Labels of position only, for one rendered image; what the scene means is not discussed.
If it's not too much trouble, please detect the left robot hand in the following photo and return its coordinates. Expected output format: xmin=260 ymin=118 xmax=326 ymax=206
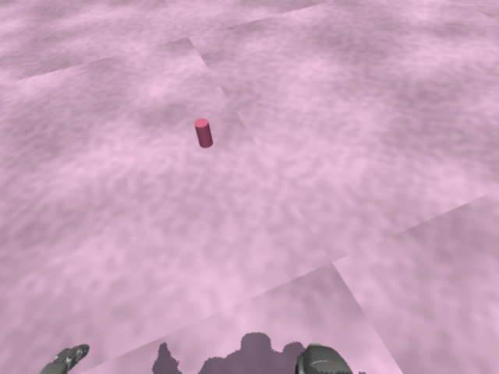
xmin=40 ymin=344 xmax=89 ymax=374

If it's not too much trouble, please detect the can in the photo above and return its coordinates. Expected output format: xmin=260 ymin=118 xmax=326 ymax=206
xmin=194 ymin=118 xmax=213 ymax=148

